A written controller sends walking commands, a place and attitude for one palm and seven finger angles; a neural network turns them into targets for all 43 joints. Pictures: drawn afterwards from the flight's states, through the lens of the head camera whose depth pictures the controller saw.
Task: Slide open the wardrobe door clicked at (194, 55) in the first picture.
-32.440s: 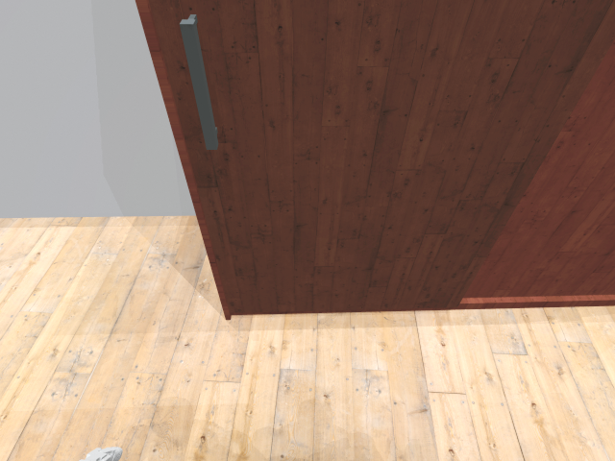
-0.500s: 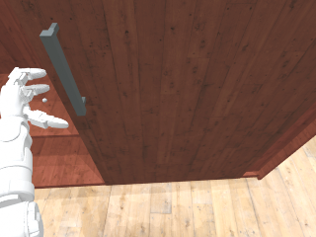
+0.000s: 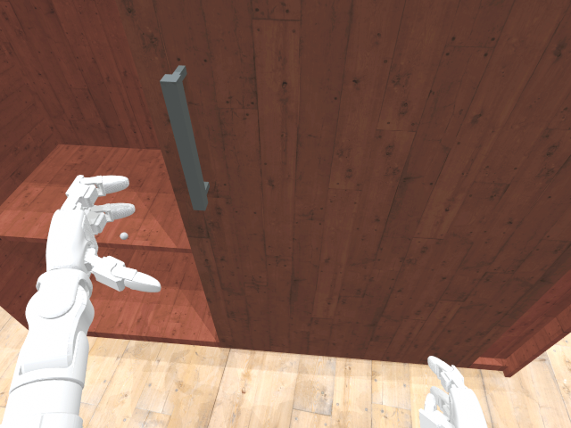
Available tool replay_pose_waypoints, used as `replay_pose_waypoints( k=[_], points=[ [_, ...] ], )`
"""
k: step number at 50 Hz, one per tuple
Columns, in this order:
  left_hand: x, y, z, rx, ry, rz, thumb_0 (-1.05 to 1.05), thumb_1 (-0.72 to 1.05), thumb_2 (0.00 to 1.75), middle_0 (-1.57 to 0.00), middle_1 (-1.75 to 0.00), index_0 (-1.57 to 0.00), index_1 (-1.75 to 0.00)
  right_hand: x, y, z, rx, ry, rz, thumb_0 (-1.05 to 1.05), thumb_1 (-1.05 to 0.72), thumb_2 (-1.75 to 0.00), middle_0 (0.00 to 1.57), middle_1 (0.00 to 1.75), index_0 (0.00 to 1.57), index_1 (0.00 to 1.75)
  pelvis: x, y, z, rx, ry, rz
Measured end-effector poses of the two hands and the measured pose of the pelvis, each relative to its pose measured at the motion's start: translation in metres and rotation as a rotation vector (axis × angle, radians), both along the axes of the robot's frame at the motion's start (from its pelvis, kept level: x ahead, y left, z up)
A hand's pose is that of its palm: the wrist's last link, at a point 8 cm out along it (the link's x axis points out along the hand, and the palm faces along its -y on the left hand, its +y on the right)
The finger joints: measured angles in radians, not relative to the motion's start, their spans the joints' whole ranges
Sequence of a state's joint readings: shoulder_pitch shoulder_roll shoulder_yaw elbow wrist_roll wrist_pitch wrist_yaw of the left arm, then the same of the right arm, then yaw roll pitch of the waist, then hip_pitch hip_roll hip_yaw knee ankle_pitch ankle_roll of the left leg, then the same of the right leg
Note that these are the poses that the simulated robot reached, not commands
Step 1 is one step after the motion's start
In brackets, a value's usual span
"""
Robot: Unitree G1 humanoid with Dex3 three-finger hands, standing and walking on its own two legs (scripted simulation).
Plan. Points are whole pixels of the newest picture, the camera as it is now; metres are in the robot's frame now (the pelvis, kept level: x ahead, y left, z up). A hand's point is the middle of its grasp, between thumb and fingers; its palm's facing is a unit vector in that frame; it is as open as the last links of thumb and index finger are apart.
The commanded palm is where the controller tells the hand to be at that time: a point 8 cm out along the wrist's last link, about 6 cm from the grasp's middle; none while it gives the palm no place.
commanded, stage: slip the hand off the handle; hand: left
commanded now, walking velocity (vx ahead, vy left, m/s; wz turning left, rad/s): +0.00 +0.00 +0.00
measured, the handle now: (191, 144) +0.49 +0.20 +0.16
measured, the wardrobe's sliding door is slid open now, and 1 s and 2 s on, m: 0.67 0.67 0.67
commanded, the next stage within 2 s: draw the hand back to the body in 0.02 s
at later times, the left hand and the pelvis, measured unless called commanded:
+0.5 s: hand (103, 262) +0.26 +0.25 +0.15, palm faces +0.12 -0.99 -0.04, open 14.7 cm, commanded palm +0.22 +0.29 +0.14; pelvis +0.00 -0.01 +0.01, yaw -1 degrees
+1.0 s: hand (63, 282) +0.22 +0.27 +0.16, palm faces +0.47 -0.84 -0.27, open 12.3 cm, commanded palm +0.18 +0.30 +0.17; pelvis +0.00 +0.00 +0.02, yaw -1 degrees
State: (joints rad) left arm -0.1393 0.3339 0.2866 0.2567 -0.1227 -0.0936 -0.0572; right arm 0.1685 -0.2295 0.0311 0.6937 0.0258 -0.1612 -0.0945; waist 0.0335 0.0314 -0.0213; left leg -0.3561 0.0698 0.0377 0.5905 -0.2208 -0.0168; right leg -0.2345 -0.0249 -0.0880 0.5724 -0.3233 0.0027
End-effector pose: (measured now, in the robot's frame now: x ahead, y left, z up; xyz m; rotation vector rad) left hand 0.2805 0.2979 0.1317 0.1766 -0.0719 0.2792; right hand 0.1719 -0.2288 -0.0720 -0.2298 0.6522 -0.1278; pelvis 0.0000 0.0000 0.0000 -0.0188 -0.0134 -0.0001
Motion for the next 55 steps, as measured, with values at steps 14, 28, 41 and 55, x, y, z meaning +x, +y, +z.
replay_pose_waypoints(
  k=[14,28,41,55],
  points=[
    [-0.014,-0.007,0.008,-0.130,0.013,-0.185,-0.02,-0.56,0.20,-0.26,-1.15,-0.25,-1.15,-0.024,-0.017,-0.002,-0.016,0.006,-0.039,0.02,-0.90,-0.90,0.20,0.30,0.21,0.30,-0.006,-0.010,0.004,0.005,-0.055,-0.001],
    [-0.061,-0.002,0.014,-0.129,-0.001,-0.159,-0.01,-0.56,0.20,-0.26,-1.15,-0.25,-1.15,-0.021,-0.025,0.012,-0.016,-0.103,-0.039,0.02,-0.90,-0.90,0.20,0.30,0.21,0.30,-0.005,-0.007,0.005,0.008,-0.083,-0.008],
    [-0.099,0.008,0.029,0.100,-0.046,0.140,-0.01,-0.33,0.31,-0.25,-1.02,-0.24,-1.02,0.001,0.007,0.022,-0.009,-0.121,0.064,0.02,-0.90,-0.90,0.20,0.30,0.21,0.30,-0.009,-0.001,0.012,0.000,-0.112,-0.011],
    [-0.102,0.004,0.043,0.181,-0.088,0.177,-0.01,0.15,0.54,-0.24,-0.74,-0.23,-0.74,0.001,0.018,0.012,0.006,-0.024,0.055,0.02,-0.90,-0.90,0.20,0.30,0.21,0.30,0.005,0.006,0.016,0.009,-0.129,-0.025]
  ],
)
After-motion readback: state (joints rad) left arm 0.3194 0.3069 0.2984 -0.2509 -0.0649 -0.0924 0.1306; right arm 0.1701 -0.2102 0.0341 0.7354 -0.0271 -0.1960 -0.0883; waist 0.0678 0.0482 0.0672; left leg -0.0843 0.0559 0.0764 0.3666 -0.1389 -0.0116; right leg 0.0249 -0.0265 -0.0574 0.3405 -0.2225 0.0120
